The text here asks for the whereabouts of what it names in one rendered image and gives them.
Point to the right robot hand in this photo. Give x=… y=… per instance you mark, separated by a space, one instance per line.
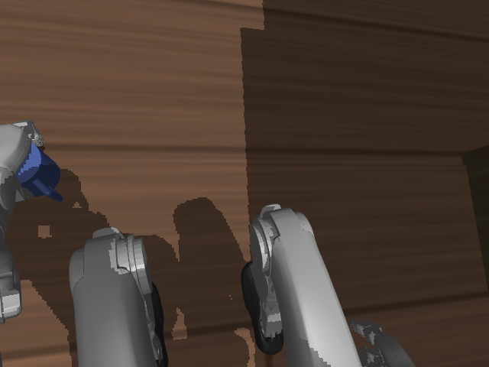
x=388 y=352

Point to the right robot foot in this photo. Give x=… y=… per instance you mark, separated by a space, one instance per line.
x=269 y=346

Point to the mug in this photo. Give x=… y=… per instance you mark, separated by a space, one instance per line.
x=40 y=174

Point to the left robot hand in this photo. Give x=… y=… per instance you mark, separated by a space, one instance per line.
x=15 y=142

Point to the left robot foot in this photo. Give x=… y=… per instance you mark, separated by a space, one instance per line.
x=158 y=329

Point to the left robot arm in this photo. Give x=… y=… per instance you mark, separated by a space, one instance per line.
x=10 y=283

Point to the bookshelf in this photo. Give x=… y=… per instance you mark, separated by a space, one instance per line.
x=477 y=164

